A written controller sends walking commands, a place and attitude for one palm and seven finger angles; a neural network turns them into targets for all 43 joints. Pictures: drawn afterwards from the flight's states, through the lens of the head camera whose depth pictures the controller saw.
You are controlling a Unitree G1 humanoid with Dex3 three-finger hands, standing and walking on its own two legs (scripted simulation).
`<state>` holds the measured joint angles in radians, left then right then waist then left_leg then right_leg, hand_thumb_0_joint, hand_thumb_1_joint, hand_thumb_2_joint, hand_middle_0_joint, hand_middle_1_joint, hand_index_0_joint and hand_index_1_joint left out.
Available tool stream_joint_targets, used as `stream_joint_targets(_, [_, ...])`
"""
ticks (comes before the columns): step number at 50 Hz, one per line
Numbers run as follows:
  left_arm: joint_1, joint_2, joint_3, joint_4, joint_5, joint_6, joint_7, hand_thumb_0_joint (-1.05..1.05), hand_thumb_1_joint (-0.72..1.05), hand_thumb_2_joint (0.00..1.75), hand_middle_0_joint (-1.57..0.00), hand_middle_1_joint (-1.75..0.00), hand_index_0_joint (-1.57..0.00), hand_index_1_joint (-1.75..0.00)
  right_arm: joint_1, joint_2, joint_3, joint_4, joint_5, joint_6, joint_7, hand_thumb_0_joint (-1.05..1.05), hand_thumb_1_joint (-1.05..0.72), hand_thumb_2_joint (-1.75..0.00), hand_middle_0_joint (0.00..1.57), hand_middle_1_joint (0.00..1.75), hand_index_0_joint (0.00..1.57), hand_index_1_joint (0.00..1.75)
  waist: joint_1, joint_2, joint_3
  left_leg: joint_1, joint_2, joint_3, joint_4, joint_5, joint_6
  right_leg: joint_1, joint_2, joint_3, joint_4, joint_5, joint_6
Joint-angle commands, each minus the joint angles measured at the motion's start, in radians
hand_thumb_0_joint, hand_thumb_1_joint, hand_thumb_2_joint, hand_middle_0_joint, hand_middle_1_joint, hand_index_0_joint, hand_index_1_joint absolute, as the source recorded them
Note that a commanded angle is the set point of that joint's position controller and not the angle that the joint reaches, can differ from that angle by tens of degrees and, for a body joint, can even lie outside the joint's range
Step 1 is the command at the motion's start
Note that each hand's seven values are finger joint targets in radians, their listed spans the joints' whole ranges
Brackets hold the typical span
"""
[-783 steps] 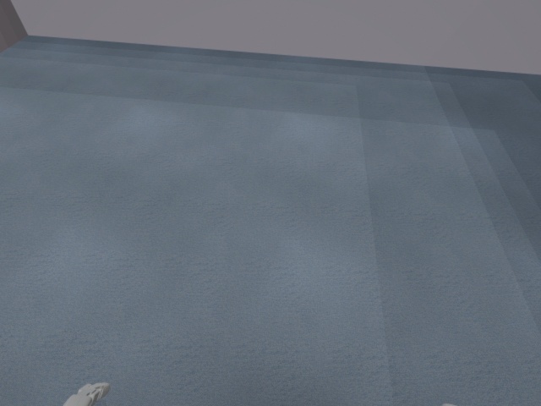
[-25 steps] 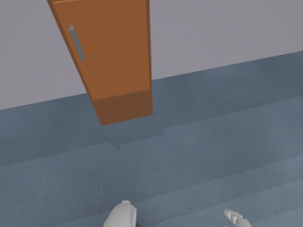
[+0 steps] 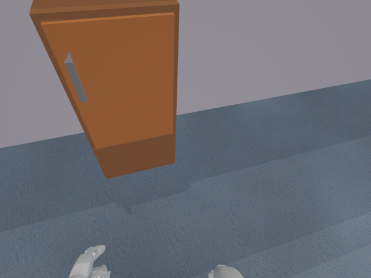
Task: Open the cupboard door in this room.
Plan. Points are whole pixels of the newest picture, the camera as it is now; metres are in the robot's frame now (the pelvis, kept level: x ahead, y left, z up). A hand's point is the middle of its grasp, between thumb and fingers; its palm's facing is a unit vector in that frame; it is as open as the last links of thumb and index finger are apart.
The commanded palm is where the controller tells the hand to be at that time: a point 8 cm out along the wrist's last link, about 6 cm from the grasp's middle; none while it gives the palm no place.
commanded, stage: turn to face it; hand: left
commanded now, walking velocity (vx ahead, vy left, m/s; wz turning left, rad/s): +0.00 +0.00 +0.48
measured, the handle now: (76, 78) +0.71 +0.37 -0.01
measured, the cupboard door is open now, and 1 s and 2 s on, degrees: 0 0 0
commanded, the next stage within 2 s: take the last steps up to it in 0.36 s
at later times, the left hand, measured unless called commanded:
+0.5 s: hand out of the picture -0.03 +0.14 -0.15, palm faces +0.28 -0.91 -0.30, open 7.4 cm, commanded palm none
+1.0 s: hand out of the picture -0.01 +0.18 -0.18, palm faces +0.32 -0.93 -0.17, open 7.4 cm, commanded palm none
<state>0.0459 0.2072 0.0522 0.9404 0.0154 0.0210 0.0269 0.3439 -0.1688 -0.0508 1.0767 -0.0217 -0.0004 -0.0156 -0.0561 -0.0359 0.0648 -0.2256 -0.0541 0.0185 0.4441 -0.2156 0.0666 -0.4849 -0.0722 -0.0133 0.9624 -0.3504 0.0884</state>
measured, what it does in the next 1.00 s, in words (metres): steps on the spot, turning left: right foot, then left foot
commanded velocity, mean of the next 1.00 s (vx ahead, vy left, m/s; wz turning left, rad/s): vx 0.17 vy -0.02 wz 0.15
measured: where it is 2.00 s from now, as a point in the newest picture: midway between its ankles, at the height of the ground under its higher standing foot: (180, 273)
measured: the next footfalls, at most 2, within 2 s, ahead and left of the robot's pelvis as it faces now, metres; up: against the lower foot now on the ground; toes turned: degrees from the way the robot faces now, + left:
right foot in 0.16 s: +0.07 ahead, -0.14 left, +0.00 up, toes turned +2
left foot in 0.68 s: -0.05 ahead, +0.09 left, +0.00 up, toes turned +21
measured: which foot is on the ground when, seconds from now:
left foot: down 0.00-0.16, up 0.18-0.66, down 0.68-1.00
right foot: up 0.00-0.14, down 0.16-0.68, up 0.70-1.00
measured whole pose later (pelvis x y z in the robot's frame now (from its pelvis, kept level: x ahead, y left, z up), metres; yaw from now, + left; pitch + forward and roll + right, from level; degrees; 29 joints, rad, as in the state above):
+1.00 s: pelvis +0.03 +0.00 +0.00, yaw +16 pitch -2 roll +1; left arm 0.26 0.21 0.05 1.08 0.02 0.02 -0.02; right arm 0.38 -0.15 -0.03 1.10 -0.02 -0.04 -0.03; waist 0.01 -0.05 0.04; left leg 0.06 -0.01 0.08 0.29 -0.31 0.02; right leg -0.56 -0.12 -0.05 1.01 -0.22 0.05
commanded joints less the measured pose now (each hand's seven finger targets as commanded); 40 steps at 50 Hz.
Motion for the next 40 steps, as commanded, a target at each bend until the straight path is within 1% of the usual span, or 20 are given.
stream_joint_targets(1, [0.019, 0.048, 0.005, -0.064, -0.010, -0.004, 0.003, 0.00, 0.90, 0.90, -0.20, -0.30, -0.20, -0.30, 0.028, -0.181, -0.039, -0.077, -0.004, -0.011, -0.004, 0.00, -0.90, -0.90, 0.20, 0.30, 0.20, 0.30, 0.022, 0.189, -0.080, 0.074, 0.281, -0.293, -0.072, 0.565, 0.121, 0.041, 0.018, -0.001, -0.119, -0.067, -0.005])
stream_joint_targets(4, [0.042, 0.055, 0.004, -0.069, -0.017, -0.014, 0.004, 0.00, 0.90, 0.90, -0.20, -0.30, -0.20, -0.30, 0.017, -0.192, -0.046, -0.091, -0.005, -0.002, -0.005, 0.00, -0.90, -0.90, 0.20, 0.30, 0.20, 0.30, 0.027, 0.183, -0.091, 0.053, 0.267, -0.332, -0.031, 0.590, 0.107, 0.151, 0.048, -0.010, -0.303, -0.047, -0.021])
stream_joint_targets(6, [0.110, 0.070, 0.010, -0.051, -0.018, -0.025, 0.007, 0.00, 0.90, 0.90, -0.20, -0.30, -0.20, -0.30, -0.006, -0.192, -0.051, -0.101, 0.004, 0.001, -0.002, 0.00, -0.90, -0.90, 0.20, 0.30, 0.20, 0.30, 0.063, 0.153, -0.115, -0.016, 0.224, -0.313, 0.026, 0.474, 0.055, 0.309, 0.041, -0.020, -0.517, 0.140, -0.026])
stream_joint_targets(7, [0.151, 0.110, 0.015, -0.042, -0.012, -0.035, 0.011, 0.00, 0.90, 0.90, -0.20, -0.30, -0.20, -0.30, -0.007, -0.167, -0.050, -0.107, 0.012, 0.000, 0.004, 0.00, -0.90, -0.90, 0.20, 0.30, 0.20, 0.30, 0.073, 0.078, -0.137, -0.112, 0.177, -0.271, 0.091, 0.315, 0.002, 0.449, -0.033, 0.038, -0.615, 0.259, -0.039])
stream_joint_targets(8, [0.184, 0.194, 0.032, -0.035, 0.004, -0.044, 0.021, 0.00, 0.90, 0.90, -0.20, -0.30, -0.20, -0.30, 0.006, -0.099, -0.039, -0.125, 0.020, -0.003, 0.009, 0.00, -0.90, -0.90, 0.20, 0.30, 0.20, 0.30, 0.076, -0.173, -0.171, -0.293, 0.048, -0.111, 0.278, -0.052, -0.075, 0.596, -0.271, 0.239, -0.634, 0.447, -0.112])
stream_joint_targets(9, [0.216, 0.223, 0.034, -0.040, 0.002, -0.042, 0.018, 0.00, 0.90, 0.90, -0.20, -0.30, -0.20, -0.30, -0.029, -0.115, -0.046, -0.151, 0.014, 0.006, 0.005, 0.00, -0.90, -0.90, 0.20, 0.30, 0.20, 0.30, 0.092, -0.217, -0.151, -0.321, 0.002, -0.048, 0.461, -0.404, -0.104, 0.494, -0.430, 0.326, -0.617, 0.666, -0.228])
stream_joint_targets(10, [0.177, 0.185, 0.032, -0.049, -0.003, -0.044, 0.020, 0.00, 0.90, 0.90, -0.20, -0.30, -0.20, -0.30, -0.028, -0.135, -0.051, -0.134, 0.008, 0.026, 0.004, 0.00, -0.90, -0.90, 0.20, 0.30, 0.20, 0.30, 0.073, -0.142, -0.134, -0.285, 0.041, -0.092, 0.614, -0.374, -0.105, 0.398, -0.396, 0.267, -0.628, 0.634, -0.268])
stream_joint_targets(12, [0.079, 0.131, 0.021, -0.073, -0.004, -0.036, 0.024, 0.00, 0.90, 0.90, -0.20, -0.30, -0.20, -0.30, -0.016, -0.111, -0.053, -0.109, 0.005, 0.047, 0.013, 0.00, -0.90, -0.90, 0.20, 0.30, 0.20, 0.30, 0.023, -0.083, -0.042, -0.283, 0.072, -0.082, 0.738, -0.276, -0.112, 0.291, -0.306, 0.160, -0.637, 0.508, -0.238])
stream_joint_targets(15, [0.122, 0.111, 0.013, -0.060, -0.002, -0.045, 0.015, 0.00, 0.90, 0.90, -0.20, -0.30, -0.20, -0.30, -0.034, -0.100, -0.045, -0.106, 0.004, 0.056, 0.021, 0.00, -0.90, -0.90, 0.20, 0.30, 0.20, 0.30, 0.030, -0.100, -0.039, -0.291, 0.079, -0.056, 0.770, -0.176, -0.126, 0.303, -0.236, 0.041, -0.626, 0.539, -0.199])
stream_joint_targets(23, [0.272, 0.150, 0.018, 0.004, 0.014, -0.042, 0.008, 0.00, 0.90, 0.90, -0.20, -0.30, -0.20, -0.30, -0.197, -0.110, -0.025, -0.143, 0.009, 0.057, 0.020, 0.00, -0.90, -0.90, 0.20, 0.30, 0.20, 0.30, 0.095, -0.151, -0.059, -0.239, 0.084, -0.018, 0.542, -0.227, -0.140, 0.383, -0.249, 0.036, -0.622, 0.542, -0.225])
stream_joint_targets(28, [0.326, 0.175, 0.023, 0.058, 0.020, -0.047, -0.002, 0.00, 0.90, 0.90, -0.20, -0.30, -0.20, -0.30, -0.250, -0.101, -0.003, -0.158, 0.008, 0.030, 0.027, 0.00, -0.90, -0.90, 0.20, 0.30, 0.20, 0.30, 0.126, -0.162, -0.079, -0.148, 0.093, 0.035, 0.287, -0.264, -0.115, 0.407, -0.279, 0.097, -0.694, 0.194, -0.232])
stream_joint_targets(30, [0.313, 0.177, 0.024, 0.077, 0.017, -0.048, -0.007, 0.00, 0.90, 0.90, -0.20, -0.30, -0.20, -0.30, -0.201, -0.097, 0.001, -0.139, 0.009, 0.014, 0.026, 0.00, -0.90, -0.90, 0.20, 0.30, 0.20, 0.30, 0.102, -0.149, -0.092, -0.043, 0.084, 0.067, 0.134, -0.221, -0.098, 0.371, -0.263, 0.076, -0.677, 0.100, -0.216])
stream_joint_targets(31, [0.290, 0.175, 0.022, 0.084, 0.011, -0.046, -0.009, 0.00, 0.90, 0.90, -0.20, -0.30, -0.20, -0.30, -0.148, -0.095, 0.005, -0.117, 0.008, 0.004, 0.023, 0.00, -0.90, -0.90, 0.20, 0.30, 0.20, 0.30, 0.071, -0.126, -0.103, 0.060, 0.075, 0.087, 0.017, -0.145, -0.092, 0.322, -0.231, 0.032, -0.645, 0.041, -0.188])
stream_joint_targets(32, [0.272, 0.157, 0.017, 0.087, 0.002, -0.042, -0.012, 0.00, 0.90, 0.90, -0.20, -0.30, -0.20, -0.30, -0.088, -0.114, 0.000, -0.091, 0.011, -0.005, 0.019, 0.00, -0.90, -0.90, 0.20, 0.30, 0.20, 0.30, 0.039, -0.054, -0.116, 0.210, 0.092, 0.067, -0.102, -0.084, -0.086, 0.213, -0.194, -0.020, -0.575, -0.049, -0.147])
stream_joint_targets(33, [0.270, 0.099, 0.004, 0.076, -0.007, -0.039, -0.016, 0.00, 0.90, 0.90, -0.20, -0.30, -0.20, -0.30, -0.031, -0.181, -0.013, -0.069, 0.005, -0.017, 0.010, 0.00, -0.90, -0.90, 0.20, 0.30, 0.20, 0.30, 0.011, 0.162, -0.124, 0.340, 0.243, -0.134, -0.192, -0.172, -0.037, 0.039, -0.105, -0.095, -0.397, -0.111, -0.091])
stream_joint_targets(34, [0.236, 0.051, -0.015, 0.045, -0.001, -0.037, -0.023, 0.00, 0.90, 0.90, -0.20, -0.30, -0.20, -0.30, 0.014, -0.266, -0.031, -0.063, -0.002, -0.012, 0.006, 0.00, -0.90, -0.90, 0.20, 0.30, 0.20, 0.30, -0.018, 0.377, -0.043, 0.339, 0.425, -0.374, -0.274, -0.268, 0.046, -0.150, -0.010, -0.166, -0.187, -0.221, -0.051])
stream_joint_targets(35, [0.187, 0.069, -0.013, 0.029, 0.009, -0.035, -0.023, 0.00, 0.90, 0.90, -0.20, -0.30, -0.20, -0.30, 0.022, -0.268, -0.029, -0.059, -0.005, -0.001, 0.003, 0.00, -0.90, -0.90, 0.20, 0.30, 0.20, 0.30, -0.029, 0.288, 0.032, 0.253, 0.470, -0.390, -0.298, -0.290, 0.106, -0.186, -0.029, -0.084, -0.077, -0.205, -0.068])
stream_joint_targets(36, [0.184, 0.074, -0.009, 0.043, 0.016, -0.035, -0.027, 0.00, 0.90, 0.90, -0.20, -0.30, -0.20, -0.30, -0.011, -0.221, -0.017, -0.055, -0.005, -0.007, 0.000, 0.00, -0.90, -0.90, 0.20, 0.30, 0.20, 0.30, -0.007, 0.246, 0.072, 0.204, 0.427, -0.328, -0.306, -0.290, 0.104, -0.181, -0.045, -0.056, -0.032, -0.145, -0.075])
stream_joint_targets(37, [0.185, 0.077, -0.005, 0.061, 0.016, -0.033, -0.033, 0.00, 0.90, 0.90, -0.20, -0.30, -0.20, -0.30, -0.028, -0.197, -0.011, -0.057, -0.003, -0.015, -0.004, 0.00, -0.90, -0.90, 0.20, 0.30, 0.20, 0.30, 0.010, 0.282, 0.091, 0.166, 0.396, -0.301, -0.309, -0.273, 0.084, -0.174, -0.049, -0.046, 0.017, -0.099, -0.073])
stream_joint_targets(40, [0.235, 0.058, -0.007, 0.098, 0.011, -0.031, -0.045, 0.00, 0.90, 0.90, -0.20, -0.30, -0.20, -0.30, -0.047, -0.153, 0.001, -0.060, 0.005, -0.033, -0.006, 0.00, -0.90, -0.90, 0.20, 0.30, 0.20, 0.30, 0.050, 0.182, 0.144, 0.114, 0.321, -0.165, -0.306, -0.068, 0.070, -0.155, -0.046, -0.034, 0.096, 0.038, -0.055])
